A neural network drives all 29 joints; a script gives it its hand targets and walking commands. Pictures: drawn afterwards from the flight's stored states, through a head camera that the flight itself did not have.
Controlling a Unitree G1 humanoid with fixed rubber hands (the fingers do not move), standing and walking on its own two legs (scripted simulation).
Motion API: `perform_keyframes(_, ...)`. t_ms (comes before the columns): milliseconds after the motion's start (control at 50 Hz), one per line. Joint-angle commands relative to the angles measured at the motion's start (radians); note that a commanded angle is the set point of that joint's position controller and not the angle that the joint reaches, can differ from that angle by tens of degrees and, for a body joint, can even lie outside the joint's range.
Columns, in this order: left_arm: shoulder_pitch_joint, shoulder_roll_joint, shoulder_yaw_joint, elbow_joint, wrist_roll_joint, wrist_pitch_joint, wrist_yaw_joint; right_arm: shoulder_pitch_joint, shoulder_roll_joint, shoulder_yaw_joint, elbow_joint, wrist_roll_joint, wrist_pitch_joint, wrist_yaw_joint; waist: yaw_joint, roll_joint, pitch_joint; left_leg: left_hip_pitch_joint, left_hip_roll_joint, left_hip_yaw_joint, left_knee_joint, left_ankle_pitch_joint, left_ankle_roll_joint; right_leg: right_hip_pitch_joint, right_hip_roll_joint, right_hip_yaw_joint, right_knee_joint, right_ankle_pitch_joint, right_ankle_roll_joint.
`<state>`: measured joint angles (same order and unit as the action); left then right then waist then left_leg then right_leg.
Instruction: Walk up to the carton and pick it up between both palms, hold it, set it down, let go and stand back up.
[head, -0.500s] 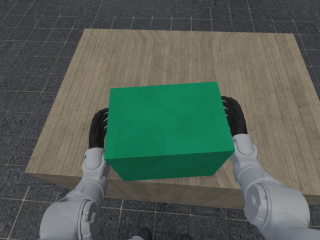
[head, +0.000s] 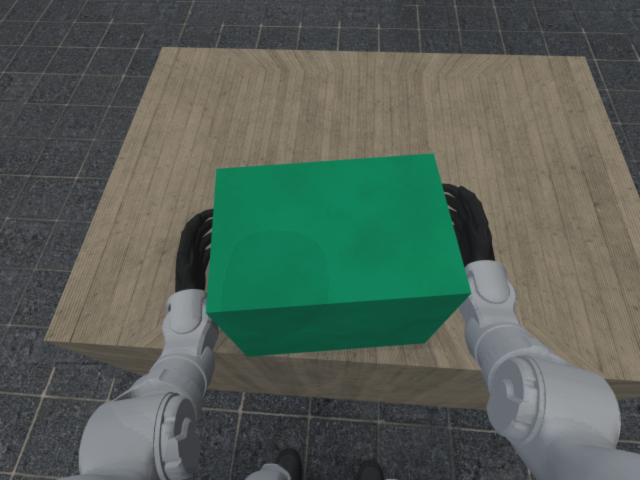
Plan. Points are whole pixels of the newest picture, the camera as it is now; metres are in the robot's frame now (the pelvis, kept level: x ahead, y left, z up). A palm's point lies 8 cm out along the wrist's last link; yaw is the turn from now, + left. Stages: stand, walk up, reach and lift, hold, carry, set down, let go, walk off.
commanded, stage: set down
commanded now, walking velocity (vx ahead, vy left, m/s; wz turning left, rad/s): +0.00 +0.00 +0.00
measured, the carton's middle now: (331, 265) +0.40 +0.02 -0.06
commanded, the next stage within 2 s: none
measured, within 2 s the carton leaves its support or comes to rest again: neither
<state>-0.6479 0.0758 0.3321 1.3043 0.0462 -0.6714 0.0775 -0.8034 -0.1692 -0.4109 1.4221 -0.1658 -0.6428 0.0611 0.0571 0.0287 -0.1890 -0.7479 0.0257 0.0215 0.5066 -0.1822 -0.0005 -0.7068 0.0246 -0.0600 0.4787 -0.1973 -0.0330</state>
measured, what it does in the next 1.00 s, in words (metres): stands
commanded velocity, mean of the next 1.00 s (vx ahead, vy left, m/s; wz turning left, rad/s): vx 0.00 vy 0.00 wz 0.00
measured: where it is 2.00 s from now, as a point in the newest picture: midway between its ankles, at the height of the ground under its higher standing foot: outside the picture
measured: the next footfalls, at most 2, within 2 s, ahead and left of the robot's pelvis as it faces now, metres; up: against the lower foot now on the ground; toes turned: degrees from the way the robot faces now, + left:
none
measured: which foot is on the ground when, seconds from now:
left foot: down 0.00-1.00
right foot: down 0.00-1.00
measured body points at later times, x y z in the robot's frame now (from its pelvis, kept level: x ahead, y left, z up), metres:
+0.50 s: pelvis +0.00 +0.00 -0.01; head +0.12 +0.00 +0.42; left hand +0.38 +0.21 -0.04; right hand +0.43 -0.17 -0.03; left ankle +0.01 +0.12 -0.73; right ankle -0.01 -0.10 -0.73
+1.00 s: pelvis -0.03 -0.02 -0.04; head +0.08 -0.03 +0.40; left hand +0.38 +0.25 -0.01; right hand +0.45 -0.23 +0.00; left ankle +0.01 +0.12 -0.73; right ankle -0.01 -0.10 -0.73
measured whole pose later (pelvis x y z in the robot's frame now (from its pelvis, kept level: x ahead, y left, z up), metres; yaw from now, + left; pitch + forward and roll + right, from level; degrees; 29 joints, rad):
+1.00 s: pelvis -0.03 -0.02 -0.04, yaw -1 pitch +29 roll +0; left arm -0.77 0.30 -0.08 1.21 -0.40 -0.38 0.03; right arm -0.88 -0.46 0.29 1.32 0.59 -0.37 0.10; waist 0.13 -0.02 -0.30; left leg -1.03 0.06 0.01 0.81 -0.28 -0.03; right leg -1.01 0.05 -0.06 0.81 -0.30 -0.06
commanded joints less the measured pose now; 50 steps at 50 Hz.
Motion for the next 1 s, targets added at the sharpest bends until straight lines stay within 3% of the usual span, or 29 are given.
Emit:
perform_keyframes(0,-0.357,-0.329,-0.163,-0.001,0.145,0.027,-0.108,-0.287,0.403,0.184,0.043,-0.151,0.038,0.111,0.000,-0.085,-0.357,0.161,-0.017,0.039,-0.012,0.130,0.000,0.259,-0.034,0.029,-0.032,0.134,0.039)
perform_keyframes(80,-0.354,-0.312,-0.165,-0.021,0.144,0.024,-0.091,-0.271,0.371,0.179,0.056,-0.132,0.036,0.101,0.003,-0.040,-0.400,0.201,-0.015,0.040,0.005,0.182,-0.022,0.222,-0.026,0.022,-0.022,0.156,0.030)
perform_keyframes(160,-0.321,-0.240,-0.151,-0.052,0.130,0.031,-0.056,-0.274,0.254,0.179,0.048,-0.075,0.028,0.086,0.017,-0.006,-0.459,0.294,-0.007,0.032,0.047,0.311,-0.043,0.154,-0.005,0.006,-0.018,0.185,0.019)
perform_keyframes(240,-0.301,-0.186,-0.137,-0.069,0.103,0.042,-0.046,-0.294,0.173,0.195,0.041,-0.019,0.018,0.065,0.015,-0.030,-0.487,0.327,-0.002,0.023,0.074,0.371,-0.047,0.126,0.005,0.005,-0.008,0.217,0.022)
perform_keyframes(260,-0.341,-0.191,-0.130,-0.045,0.084,0.031,-0.048,-0.330,0.166,0.207,-0.003,-0.077,0.020,0.053,-0.005,-0.082,-0.533,0.253,0.003,0.041,0.091,0.342,-0.041,0.155,0.001,0.016,0.004,0.244,0.021)
perform_keyframes(300,-0.325,-0.064,-0.087,-0.058,0.054,0.031,-0.026,-0.331,0.019,0.206,0.000,0.002,0.022,0.021,0.002,-0.087,-0.574,0.210,-0.002,0.050,0.090,0.325,-0.044,0.250,0.000,0.038,0.045,0.310,0.027)
perform_keyframes(340,-0.305,0.060,-0.102,-0.085,-0.020,0.048,0.011,-0.350,-0.132,0.294,0.031,0.179,0.028,-0.013,0.024,-0.066,-0.634,0.201,-0.006,0.047,0.117,0.378,-0.057,0.286,0.012,0.050,0.081,0.346,0.029)
perform_keyframes(380,-0.299,0.091,-0.155,-0.078,-0.085,0.059,0.032,-0.359,-0.174,0.388,0.041,0.312,0.025,-0.029,0.032,-0.035,-0.672,0.239,-0.004,0.040,0.148,0.430,-0.077,0.234,0.028,0.037,0.102,0.340,0.032)
perform_keyframes(500,-0.371,0.185,-0.212,-0.114,-0.182,0.060,0.037,-0.438,-0.313,0.474,-0.021,0.477,-0.007,-0.035,0.050,-0.018,-0.805,0.346,0.003,0.027,0.261,0.589,-0.104,0.082,0.064,-0.001,0.177,0.370,0.047)
perform_keyframes(620,-0.405,0.272,-0.252,-0.070,-0.268,0.088,0.003,-0.470,-0.373,0.588,0.037,0.610,0.041,-0.007,0.057,-0.092,-0.746,0.198,-0.014,0.045,0.279,0.436,-0.073,0.110,0.058,0.017,0.231,0.330,0.070)
perform_keyframes(740,-0.468,0.348,-0.341,-0.055,-0.374,0.138,-0.039,-0.495,-0.397,0.678,-0.010,0.722,0.117,0.035,0.083,-0.143,-0.720,0.051,-0.024,0.062,0.291,0.294,-0.047,0.117,0.039,0.035,0.253,0.238,0.092)
perform_keyframes(880,-0.559,0.395,-0.406,-0.251,-0.454,0.219,-0.056,-0.522,-0.427,0.691,-0.252,0.764,0.207,0.049,0.094,-0.132,-0.844,0.004,-0.030,0.066,0.302,0.233,-0.040,0.183,0.023,0.054,0.259,0.209,0.103)
perform_keyframes(980,-0.565,0.430,-0.369,-0.337,-0.434,0.331,-0.051,-0.545,-0.487,0.635,-0.310,0.746,0.293,0.028,0.066,-0.136,-0.840,0.006,-0.031,0.052,0.275,0.187,-0.039,0.247,0.024,0.072,0.240,0.227,0.100)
